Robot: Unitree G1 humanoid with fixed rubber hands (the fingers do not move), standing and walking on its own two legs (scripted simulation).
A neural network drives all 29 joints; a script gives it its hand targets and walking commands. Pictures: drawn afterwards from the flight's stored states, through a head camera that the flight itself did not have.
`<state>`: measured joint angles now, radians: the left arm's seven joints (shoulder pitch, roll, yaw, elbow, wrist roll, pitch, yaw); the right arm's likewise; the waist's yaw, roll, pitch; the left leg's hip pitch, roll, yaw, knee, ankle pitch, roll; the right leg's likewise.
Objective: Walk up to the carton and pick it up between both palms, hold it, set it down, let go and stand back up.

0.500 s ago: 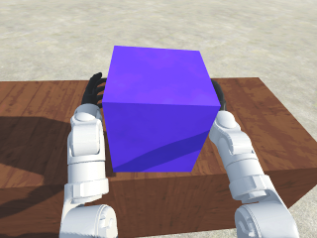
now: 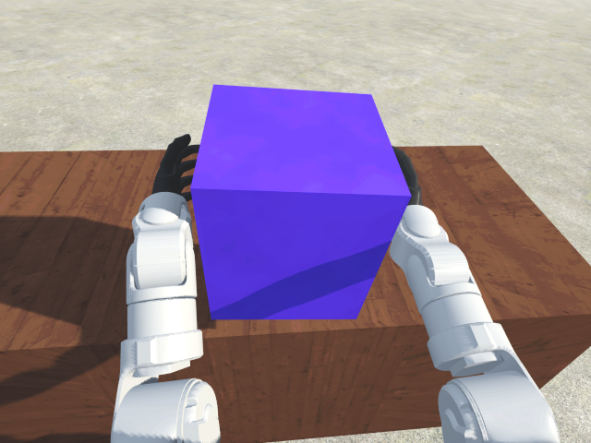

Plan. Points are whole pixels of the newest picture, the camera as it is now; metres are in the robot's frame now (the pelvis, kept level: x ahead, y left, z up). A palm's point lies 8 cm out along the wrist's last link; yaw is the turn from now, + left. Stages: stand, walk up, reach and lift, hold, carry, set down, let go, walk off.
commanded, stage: hold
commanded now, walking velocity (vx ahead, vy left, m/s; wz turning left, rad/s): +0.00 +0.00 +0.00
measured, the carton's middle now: (289, 209) +0.38 +0.01 +0.15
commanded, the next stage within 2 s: none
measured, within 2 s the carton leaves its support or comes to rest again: neither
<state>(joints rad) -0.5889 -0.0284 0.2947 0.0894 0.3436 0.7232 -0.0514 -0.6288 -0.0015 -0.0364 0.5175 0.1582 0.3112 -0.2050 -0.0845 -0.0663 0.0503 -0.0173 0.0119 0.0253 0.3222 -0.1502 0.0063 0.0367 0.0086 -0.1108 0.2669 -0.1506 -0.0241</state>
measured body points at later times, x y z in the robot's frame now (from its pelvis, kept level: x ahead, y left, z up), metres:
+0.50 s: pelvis +0.00 +0.00 +0.00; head -0.04 +0.03 +0.45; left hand +0.37 +0.16 +0.19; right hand +0.37 -0.14 +0.17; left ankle +0.03 +0.11 -0.75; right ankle +0.01 -0.10 -0.75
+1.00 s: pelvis +0.00 +0.00 +0.00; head -0.04 +0.03 +0.45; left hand +0.37 +0.16 +0.18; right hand +0.37 -0.15 +0.17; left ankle +0.03 +0.11 -0.75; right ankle +0.01 -0.10 -0.75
